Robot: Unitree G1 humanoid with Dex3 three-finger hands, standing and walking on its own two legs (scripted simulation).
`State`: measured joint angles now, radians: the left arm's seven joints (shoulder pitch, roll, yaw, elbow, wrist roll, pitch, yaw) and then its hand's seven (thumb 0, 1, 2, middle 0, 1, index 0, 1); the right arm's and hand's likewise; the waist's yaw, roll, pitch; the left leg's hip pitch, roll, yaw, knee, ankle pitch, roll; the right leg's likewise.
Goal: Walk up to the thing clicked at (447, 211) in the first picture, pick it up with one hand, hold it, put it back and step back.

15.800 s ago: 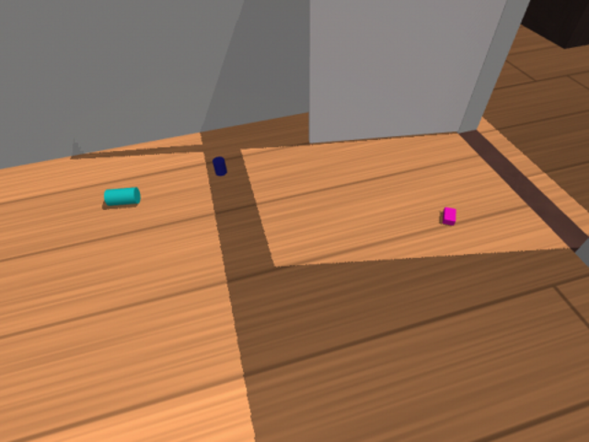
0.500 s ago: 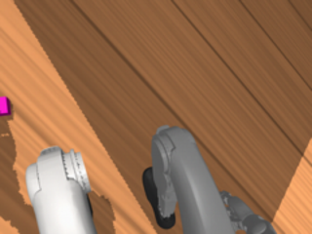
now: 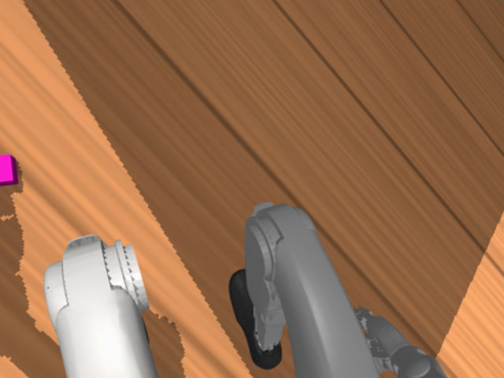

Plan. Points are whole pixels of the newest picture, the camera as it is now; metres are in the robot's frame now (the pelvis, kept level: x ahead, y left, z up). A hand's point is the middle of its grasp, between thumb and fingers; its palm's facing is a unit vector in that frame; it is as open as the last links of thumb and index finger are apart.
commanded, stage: rise first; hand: left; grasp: from above
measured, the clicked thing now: out of the picture +0.45 +0.36 -0.30
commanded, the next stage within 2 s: none
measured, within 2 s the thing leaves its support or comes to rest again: neither
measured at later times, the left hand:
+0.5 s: hand out of the picture +0.41 +0.40 -0.16, palm faces -0.45 -0.09 -0.89, open 12.5 cm
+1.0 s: hand out of the picture +0.41 +0.40 -0.16, palm faces -0.44 -0.09 -0.89, open 12.7 cm
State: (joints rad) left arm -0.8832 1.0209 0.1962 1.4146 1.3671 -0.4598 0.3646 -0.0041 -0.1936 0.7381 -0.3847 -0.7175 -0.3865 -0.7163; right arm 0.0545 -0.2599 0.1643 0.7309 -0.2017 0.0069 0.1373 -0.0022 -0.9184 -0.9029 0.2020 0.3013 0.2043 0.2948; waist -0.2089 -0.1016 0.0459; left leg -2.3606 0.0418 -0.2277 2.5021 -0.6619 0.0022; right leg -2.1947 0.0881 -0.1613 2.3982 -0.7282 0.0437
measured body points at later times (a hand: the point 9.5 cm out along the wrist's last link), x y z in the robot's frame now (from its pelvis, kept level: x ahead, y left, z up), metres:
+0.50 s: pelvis +0.00 +0.00 +0.00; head +0.23 +0.12 +0.37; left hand +0.43 +0.40 -0.11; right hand +0.10 -0.26 -0.09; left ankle +0.08 +0.13 -0.27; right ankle +0.10 -0.12 -0.27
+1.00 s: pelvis +0.00 +0.00 +0.00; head +0.23 +0.13 +0.37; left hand +0.43 +0.40 -0.11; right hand +0.10 -0.26 -0.09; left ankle +0.08 +0.13 -0.27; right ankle +0.10 -0.12 -0.27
